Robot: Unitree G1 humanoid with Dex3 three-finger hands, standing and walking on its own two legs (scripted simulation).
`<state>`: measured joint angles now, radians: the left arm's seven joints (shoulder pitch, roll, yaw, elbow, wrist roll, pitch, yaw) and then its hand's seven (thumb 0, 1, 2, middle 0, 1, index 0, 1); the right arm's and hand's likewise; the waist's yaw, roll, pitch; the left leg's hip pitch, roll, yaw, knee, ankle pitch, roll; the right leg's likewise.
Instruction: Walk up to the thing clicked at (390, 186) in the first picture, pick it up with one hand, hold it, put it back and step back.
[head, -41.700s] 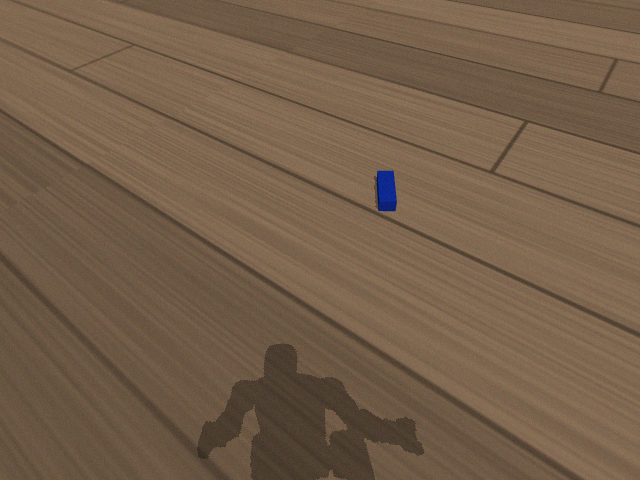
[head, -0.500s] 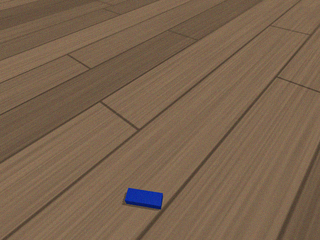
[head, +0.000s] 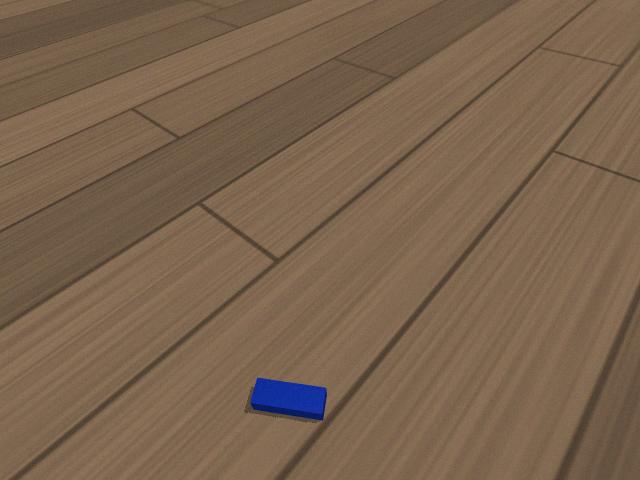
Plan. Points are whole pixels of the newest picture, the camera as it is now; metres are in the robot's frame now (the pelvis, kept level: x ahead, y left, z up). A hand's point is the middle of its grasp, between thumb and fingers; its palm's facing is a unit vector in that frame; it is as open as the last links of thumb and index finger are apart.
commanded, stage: stand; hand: left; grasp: from above
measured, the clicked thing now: (289, 398) +0.49 +0.17 -0.75
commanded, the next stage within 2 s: step back in 0.84 s
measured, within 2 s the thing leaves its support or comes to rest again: neither
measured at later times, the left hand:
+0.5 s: hand out of the picture +0.07 +0.24 -0.16, palm faces +0.01 -0.94 -0.34, open 7.4 cm
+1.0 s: hand out of the picture +0.08 +0.27 -0.16, palm faces +0.01 -0.93 -0.37, open 7.4 cm
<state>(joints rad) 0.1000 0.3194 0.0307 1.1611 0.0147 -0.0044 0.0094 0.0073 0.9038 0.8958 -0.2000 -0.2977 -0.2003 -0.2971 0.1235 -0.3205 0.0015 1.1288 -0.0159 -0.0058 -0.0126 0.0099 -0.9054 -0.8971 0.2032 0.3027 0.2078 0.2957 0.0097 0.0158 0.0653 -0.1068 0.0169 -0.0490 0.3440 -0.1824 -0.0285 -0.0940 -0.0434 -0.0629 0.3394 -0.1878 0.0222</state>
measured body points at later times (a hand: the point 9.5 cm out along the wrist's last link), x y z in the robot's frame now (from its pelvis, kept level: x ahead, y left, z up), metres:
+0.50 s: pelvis +0.00 +0.00 +0.00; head +0.01 -0.01 +0.45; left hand +0.07 +0.29 -0.13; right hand +0.08 -0.30 -0.14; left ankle +0.01 +0.14 -0.75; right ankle +0.00 -0.13 -0.75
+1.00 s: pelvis -0.02 +0.01 -0.01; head +0.04 +0.00 +0.44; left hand +0.08 +0.32 -0.14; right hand +0.08 -0.31 -0.14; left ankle +0.00 +0.13 -0.74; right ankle +0.00 -0.13 -0.75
